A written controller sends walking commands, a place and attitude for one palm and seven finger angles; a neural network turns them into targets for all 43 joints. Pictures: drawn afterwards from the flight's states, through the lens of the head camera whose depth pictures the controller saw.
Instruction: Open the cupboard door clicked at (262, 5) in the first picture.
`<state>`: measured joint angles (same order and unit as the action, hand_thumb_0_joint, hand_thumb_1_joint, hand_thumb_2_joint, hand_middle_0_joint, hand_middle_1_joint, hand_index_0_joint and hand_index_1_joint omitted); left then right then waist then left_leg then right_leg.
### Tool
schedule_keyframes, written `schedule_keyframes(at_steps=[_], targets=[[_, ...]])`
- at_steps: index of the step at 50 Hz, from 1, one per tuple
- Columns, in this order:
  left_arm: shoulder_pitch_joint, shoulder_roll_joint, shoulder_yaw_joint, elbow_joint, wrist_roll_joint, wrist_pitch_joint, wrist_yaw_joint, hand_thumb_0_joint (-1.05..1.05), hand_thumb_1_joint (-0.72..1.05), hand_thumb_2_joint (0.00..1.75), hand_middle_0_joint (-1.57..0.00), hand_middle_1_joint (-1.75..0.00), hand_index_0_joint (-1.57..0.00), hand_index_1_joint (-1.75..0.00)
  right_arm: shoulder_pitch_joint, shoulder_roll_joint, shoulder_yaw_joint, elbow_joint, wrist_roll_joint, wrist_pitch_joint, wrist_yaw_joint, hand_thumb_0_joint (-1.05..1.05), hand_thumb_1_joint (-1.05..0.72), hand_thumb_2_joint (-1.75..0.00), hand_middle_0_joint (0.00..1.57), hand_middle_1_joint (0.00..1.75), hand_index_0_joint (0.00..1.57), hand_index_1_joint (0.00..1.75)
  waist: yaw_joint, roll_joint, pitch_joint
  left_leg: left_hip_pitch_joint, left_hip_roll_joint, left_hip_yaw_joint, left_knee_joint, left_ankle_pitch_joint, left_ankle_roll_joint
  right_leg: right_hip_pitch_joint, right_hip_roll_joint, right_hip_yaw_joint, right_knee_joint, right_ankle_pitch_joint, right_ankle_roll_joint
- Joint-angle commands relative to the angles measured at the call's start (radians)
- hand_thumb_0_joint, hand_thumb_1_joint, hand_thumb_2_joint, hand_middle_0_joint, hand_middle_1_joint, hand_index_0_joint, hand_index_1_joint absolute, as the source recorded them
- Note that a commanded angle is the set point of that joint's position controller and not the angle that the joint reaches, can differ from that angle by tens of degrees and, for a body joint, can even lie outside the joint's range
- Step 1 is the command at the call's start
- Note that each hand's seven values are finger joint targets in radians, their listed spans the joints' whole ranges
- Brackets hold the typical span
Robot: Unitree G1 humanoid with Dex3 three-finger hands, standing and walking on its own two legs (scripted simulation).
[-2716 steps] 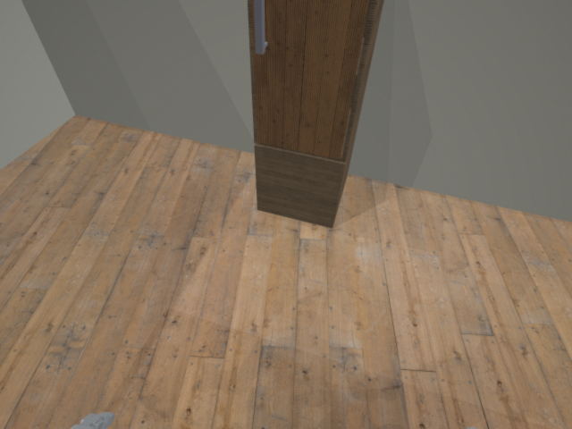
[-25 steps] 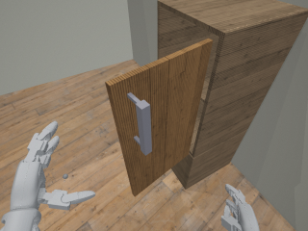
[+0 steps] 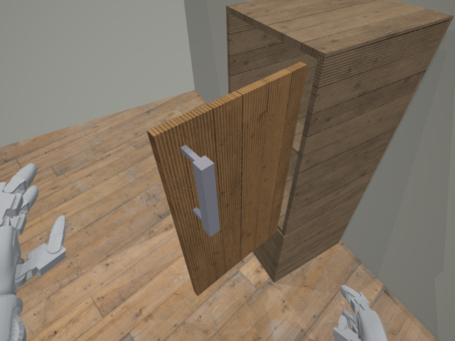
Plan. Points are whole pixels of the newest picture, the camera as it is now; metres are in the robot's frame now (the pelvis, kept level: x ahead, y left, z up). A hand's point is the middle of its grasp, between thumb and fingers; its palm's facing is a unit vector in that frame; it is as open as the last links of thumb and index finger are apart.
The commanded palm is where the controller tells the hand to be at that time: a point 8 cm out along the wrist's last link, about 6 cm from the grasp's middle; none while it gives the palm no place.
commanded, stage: draw the hand back to the body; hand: left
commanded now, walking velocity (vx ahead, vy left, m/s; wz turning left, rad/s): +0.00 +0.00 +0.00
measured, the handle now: (200, 193) +0.33 +0.10 +0.11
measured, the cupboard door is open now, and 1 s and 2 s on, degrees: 100 100 100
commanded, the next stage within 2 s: step back with the hand held close in 0.36 s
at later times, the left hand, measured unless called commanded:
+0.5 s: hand (51, 255) +0.17 +0.26 +0.15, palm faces +0.48 -0.79 -0.38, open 7.4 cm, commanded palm +0.12 +0.29 +0.17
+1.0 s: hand (9, 287) +0.13 +0.28 +0.15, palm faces +0.37 -0.76 -0.52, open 7.4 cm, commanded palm +0.07 +0.32 +0.17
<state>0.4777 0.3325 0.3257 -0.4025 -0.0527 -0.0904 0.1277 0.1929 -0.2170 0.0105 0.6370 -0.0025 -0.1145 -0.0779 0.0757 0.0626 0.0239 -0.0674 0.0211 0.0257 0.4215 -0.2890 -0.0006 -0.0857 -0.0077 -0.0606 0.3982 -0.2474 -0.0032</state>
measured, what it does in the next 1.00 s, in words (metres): shifts its weight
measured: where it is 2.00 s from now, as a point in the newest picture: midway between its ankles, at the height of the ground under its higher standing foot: outside the picture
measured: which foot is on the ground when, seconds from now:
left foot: down 0.00-1.00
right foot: down 0.00-1.00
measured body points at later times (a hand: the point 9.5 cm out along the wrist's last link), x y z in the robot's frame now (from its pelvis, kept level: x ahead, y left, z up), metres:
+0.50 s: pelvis -0.02 -0.01 +0.00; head -0.03 -0.03 +0.45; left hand +0.14 +0.30 +0.17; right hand +0.17 -0.22 -0.09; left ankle -0.03 +0.12 -0.74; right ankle -0.02 -0.12 -0.74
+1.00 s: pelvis -0.08 +0.02 -0.01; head -0.04 +0.04 +0.44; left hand +0.10 +0.32 +0.18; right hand +0.11 -0.21 -0.08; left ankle -0.03 +0.12 -0.74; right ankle -0.03 -0.11 -0.74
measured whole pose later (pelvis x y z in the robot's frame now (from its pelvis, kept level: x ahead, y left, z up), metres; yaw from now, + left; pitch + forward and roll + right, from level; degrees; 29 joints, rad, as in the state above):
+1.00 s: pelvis -0.08 +0.02 -0.01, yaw -1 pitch +0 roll +0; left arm 0.58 0.45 0.45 -0.57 -0.04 -0.17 0.14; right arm 0.17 -0.20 -0.01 0.54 0.00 -0.04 -0.08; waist 0.01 -0.03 0.07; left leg -0.32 -0.02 0.06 0.56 -0.23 0.04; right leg -0.35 -0.04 -0.01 0.58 -0.20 0.03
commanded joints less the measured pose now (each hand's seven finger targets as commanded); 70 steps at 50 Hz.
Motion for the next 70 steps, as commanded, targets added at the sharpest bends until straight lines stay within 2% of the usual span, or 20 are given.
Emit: schedule_keyframes(at_steps=[1,7,15,23,24,25,28,29,34,40,45,50,54,57,59,62,63,65,67,70], targets=[[-0.09,0.163,0.112,-0.198,0.001,-0.066,0.017,0.0,0.9,0.9,-0.2,-0.3,-0.2,-0.3,-0.12,-0.098,-0.033,-0.157,-0.001,-0.055,-0.002,0.0,-0.9,-0.9,0.2,0.3,0.2,0.3,-0.007,0.016,-0.08,-0.014,0.007,-0.01,-0.055,0.366,0.008,0.045,-0.003,0.018,-0.046,0.282,-0.013],[-0.09,0.163,0.106,-0.185,-0.002,-0.066,0.012,0.0,0.9,0.9,-0.2,-0.3,-0.2,-0.3,-0.125,-0.103,-0.037,-0.156,-0.003,-0.052,0.002,0.0,-0.9,-0.9,0.2,0.3,0.2,0.3,-0.004,-0.036,-0.081,-0.009,0.001,-0.007,-0.056,0.344,0.016,0.049,-0.001,0.024,-0.063,0.279,-0.008],[-0.119,0.181,0.122,-0.202,-0.001,-0.077,0.016,0.0,0.9,0.9,-0.2,-0.3,-0.2,-0.3,-0.136,-0.094,-0.033,-0.152,-0.003,-0.059,-0.004,0.0,-0.9,-0.9,0.2,0.3,0.2,0.3,-0.003,0.022,-0.066,-0.011,-0.004,-0.009,-0.067,0.281,0.012,0.042,-0.002,0.032,-0.089,0.212,-0.012],[-0.117,0.164,0.11,-0.148,-0.005,-0.08,0.009,0.0,0.9,0.9,-0.2,-0.3,-0.2,-0.3,-0.142,-0.095,-0.036,-0.146,-0.002,-0.062,-0.004,0.0,-0.9,-0.9,0.2,0.3,0.2,0.3,-0.005,-0.028,-0.027,-0.017,-0.005,-0.005,-0.074,0.217,0.018,0.013,-0.001,0.039,-0.122,0.131,-0.006],[-0.181,0.201,0.132,-0.184,-0.004,-0.085,0.013,0.0,0.9,0.9,-0.2,-0.3,-0.2,-0.3,-0.147,-0.097,-0.034,-0.145,-0.001,-0.064,-0.006,0.0,-0.9,-0.9,0.2,0.3,0.2,0.3,-0.005,-0.005,-0.038,-0.01,-0.007,-0.007,-0.075,0.21,0.019,0.016,-0.003,0.044,-0.128,0.121,-0.008],[-0.205,0.295,0.235,-0.209,-0.007,-0.113,0.013,0.0,0.9,0.9,-0.2,-0.3,-0.2,-0.3,-0.123,-0.121,-0.035,-0.178,0.008,-0.041,0.0,0.0,-0.9,-0.9,0.2,0.3,0.2,0.3,-0.051,-0.034,0.065,-0.098,0.007,-0.024,-0.041,0.133,0.034,-0.121,-0.051,0.134,-0.192,0.124,-0.005],[-0.058,0.2,0.151,-0.154,0.005,-0.107,-0.006,0.0,0.9,0.9,-0.2,-0.3,-0.2,-0.3,-0.126,-0.109,-0.041,-0.175,0.002,-0.002,0.006,0.0,-0.9,-0.9,0.2,0.3,0.2,0.3,-0.055,-0.109,0.011,-0.081,0.004,-0.026,0.018,0.161,0.032,-0.143,-0.086,0.13,-0.189,0.148,-0.008],[-0.059,0.202,0.148,-0.198,0.007,-0.115,-0.005,0.0,0.9,0.9,-0.2,-0.3,-0.2,-0.3,-0.128,-0.114,-0.044,-0.18,0.002,0.004,0.005,0.0,-0.9,-0.9,0.2,0.3,0.2,0.3,-0.057,-0.046,-0.021,-0.089,0.005,-0.025,0.017,0.189,0.029,-0.115,-0.092,0.113,-0.162,0.195,-0.01],[0.06,0.229,0.188,-0.25,0.001,-0.117,0.011,0.0,0.9,0.9,-0.2,-0.3,-0.2,-0.3,-0.116,-0.117,-0.06,-0.206,0.007,0.032,0.0,0.0,-0.9,-0.9,0.2,0.3,0.2,0.3,-0.056,-0.028,-0.181,-0.103,0.035,-0.029,0.023,0.351,0.021,-0.017,-0.087,0.077,-0.035,0.401,0.001],[0.118,0.268,0.243,-0.36,0.002,-0.125,0.028,0.0,0.9,0.9,-0.2,-0.3,-0.2,-0.3,-0.118,-0.113,-0.071,-0.242,0.011,0.047,-0.008,0.0,-0.9,-0.9,0.2,0.3,0.2,0.3,-0.053,0.004,-0.23,-0.168,0.07,-0.059,0.013,0.434,0.021,0.004,-0.061,0.061,0.081,0.452,0.011],[0.138,0.254,0.252,-0.385,0.01,-0.135,0.033,0.0,0.9,0.9,-0.2,-0.3,-0.2,-0.3,-0.108,-0.127,-0.075,-0.254,0.008,0.034,-0.007,0.0,-0.9,-0.9,0.2,0.3,0.2,0.3,-0.05,0.093,-0.196,-0.322,0.128,-0.105,-0.062,0.329,0.046,0.03,-0.019,0.04,0.212,0.286,0.021],[0.084,0.217,0.235,-0.332,0.025,-0.147,0.035,0.0,0.9,0.9,-0.2,-0.3,-0.2,-0.3,-0.095,-0.135,-0.071,-0.245,0.006,0.008,0.001,0.0,-0.9,-0.9,0.2,0.3,0.2,0.3,-0.061,0.106,-0.076,-0.573,0.197,-0.149,-0.145,-0.048,0.096,0.055,-0.005,0.049,0.327,0.068,0.025],[0.04,0.225,0.218,-0.305,0.028,-0.157,0.034,0.0,0.9,0.9,-0.2,-0.3,-0.2,-0.3,-0.067,-0.133,-0.071,-0.235,0.01,-0.001,0.003,0.0,-0.9,-0.9,0.2,0.3,0.2,0.3,-0.083,-0.077,-0.056,-0.459,0.066,-0.078,0.047,-0.148,0.049,-0.128,-0.087,0.186,0.089,0.146,-0.015],[-0.001,0.232,0.197,-0.342,0.021,-0.163,0.039,0.0,0.9,0.9,-0.2,-0.3,-0.2,-0.3,-0.058,-0.116,-0.068,-0.214,0.01,-0.004,0.007,0.0,-0.9,-0.9,0.2,0.3,0.2,0.3,-0.089,-0.185,-0.103,-0.231,-0.013,-0.035,0.257,-0.097,0.009,-0.353,-0.186,0.257,-0.075,-0.069,-0.07],[0.001,0.261,0.217,-0.365,0.022,-0.168,0.052,0.0,0.9,0.9,-0.2,-0.3,-0.2,-0.3,-0.07,-0.108,-0.063,-0.199,0.005,-0.002,0.001,0.0,-0.9,-0.9,0.2,0.3,0.2,0.3,-0.084,-0.178,-0.118,-0.137,-0.026,-0.026,0.353,-0.083,0.005,-0.463,-0.224,0.251,-0.12,-0.161,-0.089],[0.023,0.273,0.245,-0.384,0.018,-0.167,0.061,0.0,0.9,0.9,-0.2,-0.3,-0.2,-0.3,-0.084,-0.108,-0.054,-0.21,0.008,0.001,-0.008,0.0,-0.9,-0.9,0.2,0.3,0.2,0.3,-0.085,-0.083,-0.101,-0.185,0.019,-0.079,0.146,-0.088,0.017,-0.424,-0.146,0.15,-0.008,-0.154,-0.041],[0.022,0.273,0.248,-0.411,0.015,-0.176,0.061,0.0,0.9,0.9,-0.2,-0.3,-0.2,-0.3,-0.089,-0.126,-0.055,-0.221,0.007,-0.003,-0.014,0.0,-0.9,-0.9,0.2,0.3,0.2,0.3,-0.082,0.036,-0.082,-0.278,0.077,-0.167,0.011,-0.166,0.037,-0.368,-0.079,0.107,0.086,-0.183,-0.011],[0.027,0.268,0.279,-0.423,0.031,-0.19,0.063,0.0,0.9,0.9,-0.2,-0.3,-0.2,-0.3,-0.098,-0.139,-0.063,-0.232,-0.007,-0.024,-0.021,0.0,-0.9,-0.9,0.2,0.3,0.2,0.3,-0.074,0.331,-0.099,-0.614,0.298,-0.455,-0.348,-0.477,0.134,-0.079,0.073,0.043,0.577,-0.165,0.035],[-0.001,0.277,0.284,-0.379,0.041,-0.196,0.066,0.0,0.9,0.9,-0.2,-0.3,-0.2,-0.3,-0.077,-0.114,-0.074,-0.204,-0.01,-0.042,-0.01,0.0,-0.9,-0.9,0.2,0.3,0.2,0.3,-0.081,0.2,-0.093,-0.616,0.328,-0.414,-0.336,-0.378,0.172,-0.112,0.063,0.109,0.805,-0.212,0.02],[0.068,0.23,0.24,-0.339,0.021,-0.189,0.066,0.0,0.9,0.9,-0.2,-0.3,-0.2,-0.3,-0.077,-0.112,-0.082,-0.182,0.0,-0.068,0.006,0.0,-0.9,-0.9,0.2,0.3,0.2,0.3,-0.068,0.084,-0.122,-0.336,0.243,-0.274,-0.203,-0.112,0.143,-0.253,0.046,0.066,0.601,-0.244,0.019]])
